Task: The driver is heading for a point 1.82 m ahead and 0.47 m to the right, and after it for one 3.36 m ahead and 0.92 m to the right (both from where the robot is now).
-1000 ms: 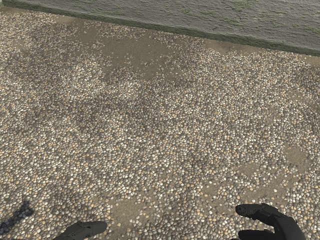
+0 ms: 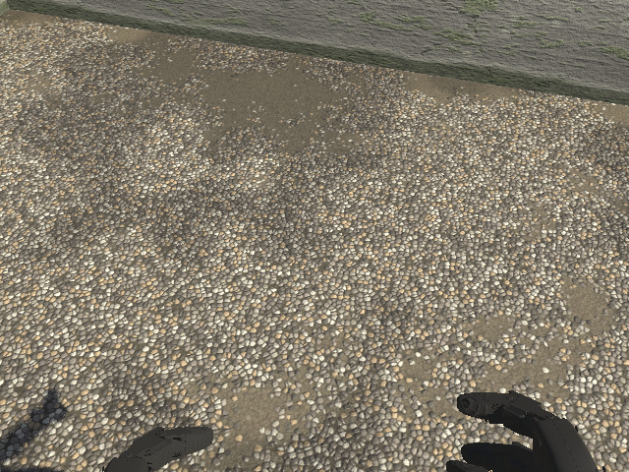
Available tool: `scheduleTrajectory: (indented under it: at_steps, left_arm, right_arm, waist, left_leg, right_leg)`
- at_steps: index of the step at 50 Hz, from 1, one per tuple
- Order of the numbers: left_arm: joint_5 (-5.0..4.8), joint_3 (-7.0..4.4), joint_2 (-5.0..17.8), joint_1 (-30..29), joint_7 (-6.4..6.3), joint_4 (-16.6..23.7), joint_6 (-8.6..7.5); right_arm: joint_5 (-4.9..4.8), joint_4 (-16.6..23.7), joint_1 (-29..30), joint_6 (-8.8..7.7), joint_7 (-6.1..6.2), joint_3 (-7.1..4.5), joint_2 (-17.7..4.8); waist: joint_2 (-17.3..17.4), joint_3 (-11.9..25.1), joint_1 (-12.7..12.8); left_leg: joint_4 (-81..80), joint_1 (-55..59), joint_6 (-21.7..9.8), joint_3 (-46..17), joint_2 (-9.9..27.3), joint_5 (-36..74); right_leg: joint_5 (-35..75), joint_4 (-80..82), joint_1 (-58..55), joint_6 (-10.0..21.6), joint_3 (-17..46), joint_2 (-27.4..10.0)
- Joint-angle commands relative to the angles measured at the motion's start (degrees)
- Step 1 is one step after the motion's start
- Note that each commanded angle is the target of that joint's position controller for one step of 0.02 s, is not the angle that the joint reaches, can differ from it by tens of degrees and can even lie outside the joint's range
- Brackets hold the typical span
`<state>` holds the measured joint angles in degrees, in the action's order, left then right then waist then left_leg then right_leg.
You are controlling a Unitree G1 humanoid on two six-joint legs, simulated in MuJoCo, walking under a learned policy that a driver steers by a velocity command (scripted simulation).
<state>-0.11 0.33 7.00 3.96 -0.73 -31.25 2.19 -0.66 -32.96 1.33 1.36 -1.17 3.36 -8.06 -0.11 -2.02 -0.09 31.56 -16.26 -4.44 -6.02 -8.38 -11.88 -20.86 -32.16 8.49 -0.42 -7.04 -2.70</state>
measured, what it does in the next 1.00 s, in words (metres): stands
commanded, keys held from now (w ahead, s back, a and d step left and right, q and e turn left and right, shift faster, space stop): w+shift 0.28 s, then shift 0.72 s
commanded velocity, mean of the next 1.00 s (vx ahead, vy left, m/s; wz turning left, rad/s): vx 0.51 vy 0.00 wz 0.00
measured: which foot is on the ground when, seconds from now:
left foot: down 0.00-1.00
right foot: down 0.00-1.00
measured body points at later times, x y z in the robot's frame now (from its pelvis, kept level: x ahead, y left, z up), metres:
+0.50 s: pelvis +0.01 +0.00 +0.00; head +0.00 +0.00 +0.45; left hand +0.20 +0.20 -0.08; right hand +0.24 -0.19 -0.06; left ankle +0.05 +0.06 -0.73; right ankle -0.04 -0.11 -0.73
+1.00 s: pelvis +0.04 -0.02 +0.01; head +0.04 -0.02 +0.46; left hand +0.17 +0.21 -0.11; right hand +0.18 -0.25 -0.10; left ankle +0.05 +0.06 -0.73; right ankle -0.04 -0.11 -0.73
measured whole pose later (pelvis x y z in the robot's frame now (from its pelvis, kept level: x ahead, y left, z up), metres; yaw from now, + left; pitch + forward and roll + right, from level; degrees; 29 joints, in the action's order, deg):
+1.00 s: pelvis +0.04 -0.02 +0.01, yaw +0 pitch +0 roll +0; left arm 1.1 1.4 11.5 12.5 -2.3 -40.8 5.6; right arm -0.1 -40.9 -10.9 3.2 1.8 1.9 -9.9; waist -0.7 1.0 -1.2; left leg 27.2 -13.9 -3.2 -7.6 -6.8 -13.1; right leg -19.8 -23.4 4.1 1.3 -7.4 -0.4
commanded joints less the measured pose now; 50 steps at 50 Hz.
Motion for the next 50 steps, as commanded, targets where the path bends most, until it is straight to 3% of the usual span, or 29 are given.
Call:
scheduleTrajectory:
  at_steps: [1, 14, 17, 24, 26, 27, 30, 32, 33, 40, 42, 50]
  left_arm:
    - [-0.01, -0.86, 3.14, -5.70, -0.08, 5.79, -1.08]
    - [0.27, -0.57, 3.42, -5.29, 0.16, 5.02, -1.92]
    - [0.58, -0.61, 3.95, -3.17, 0.24, 4.50, -1.83]
    - [1.18, -0.29, 4.74, 2.25, 0.55, 2.08, -1.53]
    - [1.18, -0.24, 5.15, 3.50, 0.51, 0.96, -1.61]
    - [1.26, 0.15, 5.20, 3.56, 0.19, 0.66, -1.65]
    - [1.06, 0.23, 6.19, 3.82, -0.09, -0.83, -1.67]
    - [0.91, 0.20, 6.87, 4.84, -0.08, -2.00, -1.43]
    - [0.47, -0.08, 7.60, 7.17, -0.70, -3.56, -1.26]
    - [0.66, -0.12, 8.80, 8.01, -1.41, -5.51, 1.17]
    - [1.17, -0.16, 9.31, 8.58, -1.50, -5.83, 1.73]
    - [1.25, -0.20, 9.86, 8.04, -1.73, -5.68, 3.07]
  right_arm:
    - [-0.02, 6.09, 7.69, -1.14, 0.05, -1.14, -3.59]
    - [0.07, 5.62, 8.20, -1.32, -0.61, -1.13, -4.25]
    - [0.01, 4.26, 5.46, -1.54, -0.32, -1.05, -4.44]
    - [-0.25, 2.46, 1.95, -1.48, -0.25, -1.38, -5.16]
    - [-0.03, 1.89, 1.10, -1.56, -0.26, -1.51, -5.09]
    - [0.29, 1.55, -0.22, -1.07, -0.03, -1.42, -4.74]
    - [0.65, 0.35, -1.92, -0.37, 0.35, -1.68, -4.74]
    - [0.72, -0.45, -3.51, -0.16, 0.68, -1.88, -4.96]
    - [0.76, -1.04, -4.40, 0.14, 1.20, -1.92, -4.33]
    - [0.42, -3.63, -8.31, 0.12, 2.39, -2.17, -4.79]
    - [0.22, -3.18, -7.74, 0.45, 2.53, -2.00, -4.29]
    - [0.70, -3.57, -10.39, 1.20, 3.22, -2.52, -6.11]
  waist:
    - [0.52, 7.05, -0.05]
    - [0.61, 7.40, -0.03]
    - [1.16, 8.10, 0.34]
    - [2.22, 4.45, 1.06]
    - [1.43, 3.61, 0.88]
    - [2.62, 3.20, -0.11]
    - [0.01, 3.80, -0.73]
    - [-0.89, 5.23, -0.86]
    - [-2.28, 6.69, -1.04]
    - [-1.08, 6.24, -0.59]
    - [-0.70, 6.41, -0.46]
    - [-0.29, 6.10, -0.96]
  left_leg:
    - [-6.96, -0.57, 3.06, -6.93, 5.90, 3.11]
    - [-7.02, -1.20, 2.65, -6.66, 6.36, 3.16]
    - [-6.86, -1.00, 1.47, -8.31, 6.98, 3.46]
    - [-9.19, -4.18, 0.04, -11.56, 8.09, -3.91]
    - [-9.18, -3.40, 0.30, -11.20, 8.04, -1.88]
    - [-10.30, -2.64, 0.59, -11.22, 7.77, -0.40]
    - [-9.85, 1.33, 0.85, -10.36, 7.74, 6.52]
    - [-9.50, 2.82, 0.53, -9.77, 7.71, 9.31]
    - [-9.20, 3.15, -0.60, -9.10, 8.34, 11.41]
    - [-8.90, -0.39, -1.01, -7.46, 8.19, 13.43]
    - [-8.73, 0.14, -1.42, -7.65, 8.35, 15.91]
    - [-6.53, -1.22, -1.85, -7.46, 8.47, 16.60]
  right_leg:
    - [9.06, 3.34, -3.33, -0.19, 3.36, -1.95]
    - [9.11, 2.83, -4.12, 0.34, 3.70, -2.04]
    - [6.01, 2.02, -4.34, 0.36, 3.80, -1.53]
    - [-2.29, 3.27, -1.77, 1.31, 4.05, -1.36]
    - [-1.13, 5.18, -1.20, 1.58, 4.65, -1.93]
    - [0.48, 7.18, -1.13, 1.48, 5.21, -2.46]
    - [7.44, 9.61, -1.78, 1.27, 5.68, -3.06]
    - [11.84, 10.05, -3.69, 1.26, 5.67, -3.23]
    - [15.07, 9.89, -6.10, 1.17, 6.20, -3.47]
    - [25.05, 9.65, -10.78, 1.94, 5.90, -4.06]
    - [24.91, 10.00, -10.45, 1.73, 5.19, -4.13]
    - [23.73, 9.16, -9.44, 2.15, 4.53, -3.51]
